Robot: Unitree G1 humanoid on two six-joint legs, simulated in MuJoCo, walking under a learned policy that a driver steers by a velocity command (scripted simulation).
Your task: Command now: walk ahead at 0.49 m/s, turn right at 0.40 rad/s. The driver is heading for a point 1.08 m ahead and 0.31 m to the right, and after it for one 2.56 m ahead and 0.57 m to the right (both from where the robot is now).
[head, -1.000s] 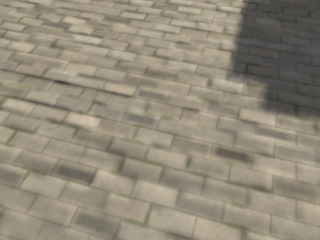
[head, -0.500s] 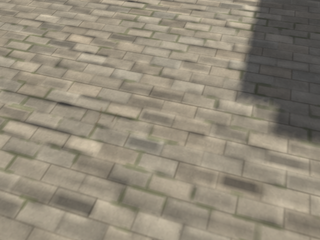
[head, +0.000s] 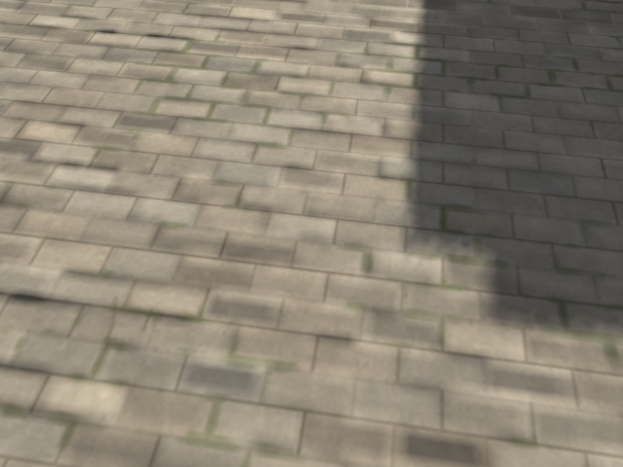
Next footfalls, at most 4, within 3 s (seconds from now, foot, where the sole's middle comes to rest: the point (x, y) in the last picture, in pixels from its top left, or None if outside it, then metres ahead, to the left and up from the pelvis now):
0.34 right None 0.34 -0.18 -0.78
0.82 left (357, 399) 0.67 -0.09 -0.78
1.34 right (499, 356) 0.78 -0.44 -0.78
1.88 left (426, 246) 1.13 -0.32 -0.78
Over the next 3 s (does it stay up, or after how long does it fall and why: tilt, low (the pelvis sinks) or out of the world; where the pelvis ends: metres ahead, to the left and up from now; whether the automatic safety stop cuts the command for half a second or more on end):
stays up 1.05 -0.39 -0.01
